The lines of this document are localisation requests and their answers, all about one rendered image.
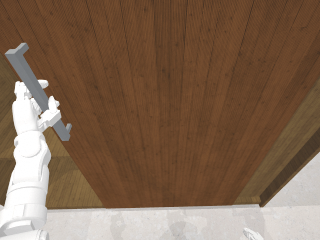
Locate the robot right hand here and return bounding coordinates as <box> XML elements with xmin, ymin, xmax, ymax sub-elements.
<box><xmin>243</xmin><ymin>228</ymin><xmax>264</xmax><ymax>240</ymax></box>

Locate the left robot forearm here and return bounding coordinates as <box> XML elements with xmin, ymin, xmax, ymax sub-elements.
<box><xmin>0</xmin><ymin>131</ymin><xmax>51</xmax><ymax>237</ymax></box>

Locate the robot left hand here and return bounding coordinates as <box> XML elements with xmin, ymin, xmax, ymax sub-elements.
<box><xmin>12</xmin><ymin>80</ymin><xmax>62</xmax><ymax>135</ymax></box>

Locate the wardrobe door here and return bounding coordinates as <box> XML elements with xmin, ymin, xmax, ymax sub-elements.
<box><xmin>0</xmin><ymin>0</ymin><xmax>320</xmax><ymax>209</ymax></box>
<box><xmin>238</xmin><ymin>76</ymin><xmax>320</xmax><ymax>197</ymax></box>

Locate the robot left upper arm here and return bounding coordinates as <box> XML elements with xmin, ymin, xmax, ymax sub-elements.
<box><xmin>0</xmin><ymin>229</ymin><xmax>50</xmax><ymax>240</ymax></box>

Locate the handle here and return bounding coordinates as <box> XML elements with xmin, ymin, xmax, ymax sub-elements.
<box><xmin>5</xmin><ymin>42</ymin><xmax>72</xmax><ymax>141</ymax></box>

